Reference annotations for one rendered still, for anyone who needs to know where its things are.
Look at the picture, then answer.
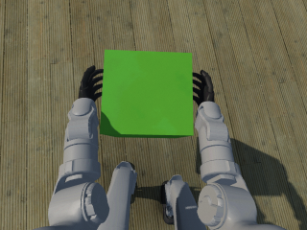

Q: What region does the right robot forearm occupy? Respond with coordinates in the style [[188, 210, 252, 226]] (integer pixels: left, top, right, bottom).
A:
[[194, 101, 257, 216]]

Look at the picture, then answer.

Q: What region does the robot right upper arm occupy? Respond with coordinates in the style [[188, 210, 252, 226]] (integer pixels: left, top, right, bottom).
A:
[[197, 182, 287, 230]]

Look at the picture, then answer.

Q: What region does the robot right foot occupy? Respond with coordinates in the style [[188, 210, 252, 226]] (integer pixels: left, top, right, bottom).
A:
[[160, 180, 175, 225]]

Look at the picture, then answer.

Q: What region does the robot left upper arm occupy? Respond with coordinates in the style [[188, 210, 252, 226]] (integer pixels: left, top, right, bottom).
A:
[[32, 181, 109, 230]]

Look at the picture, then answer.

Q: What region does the left robot forearm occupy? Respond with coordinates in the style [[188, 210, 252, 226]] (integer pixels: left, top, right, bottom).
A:
[[48, 98, 101, 223]]

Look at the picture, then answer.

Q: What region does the right robot hand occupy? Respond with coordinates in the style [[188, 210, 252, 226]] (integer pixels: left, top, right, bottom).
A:
[[192, 70, 215, 107]]

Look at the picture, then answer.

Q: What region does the carton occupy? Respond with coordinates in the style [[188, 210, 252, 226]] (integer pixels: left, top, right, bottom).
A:
[[100, 49, 194, 139]]

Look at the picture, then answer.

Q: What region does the robot left thigh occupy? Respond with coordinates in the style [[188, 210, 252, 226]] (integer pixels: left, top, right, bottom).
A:
[[97, 166, 138, 230]]

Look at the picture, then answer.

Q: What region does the left robot hand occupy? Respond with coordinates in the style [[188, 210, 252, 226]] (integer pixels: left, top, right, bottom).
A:
[[78, 65, 104, 102]]

